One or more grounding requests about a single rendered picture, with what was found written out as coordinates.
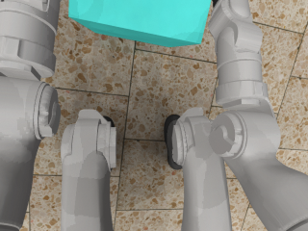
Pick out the right robot forearm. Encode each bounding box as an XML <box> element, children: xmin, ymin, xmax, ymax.
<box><xmin>208</xmin><ymin>0</ymin><xmax>277</xmax><ymax>122</ymax></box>

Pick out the robot right foot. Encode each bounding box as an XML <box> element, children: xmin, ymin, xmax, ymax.
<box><xmin>164</xmin><ymin>115</ymin><xmax>182</xmax><ymax>170</ymax></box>

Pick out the robot left upper arm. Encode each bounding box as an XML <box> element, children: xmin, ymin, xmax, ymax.
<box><xmin>0</xmin><ymin>76</ymin><xmax>62</xmax><ymax>231</ymax></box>

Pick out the right robot shin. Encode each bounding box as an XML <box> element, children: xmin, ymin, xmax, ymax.
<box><xmin>172</xmin><ymin>107</ymin><xmax>213</xmax><ymax>166</ymax></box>

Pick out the robot right upper arm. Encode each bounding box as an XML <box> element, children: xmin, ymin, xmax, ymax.
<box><xmin>208</xmin><ymin>110</ymin><xmax>308</xmax><ymax>231</ymax></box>

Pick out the carton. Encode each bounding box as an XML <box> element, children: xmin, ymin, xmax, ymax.
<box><xmin>68</xmin><ymin>0</ymin><xmax>212</xmax><ymax>47</ymax></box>

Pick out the left robot forearm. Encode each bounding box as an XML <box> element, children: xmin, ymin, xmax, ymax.
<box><xmin>0</xmin><ymin>0</ymin><xmax>62</xmax><ymax>81</ymax></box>

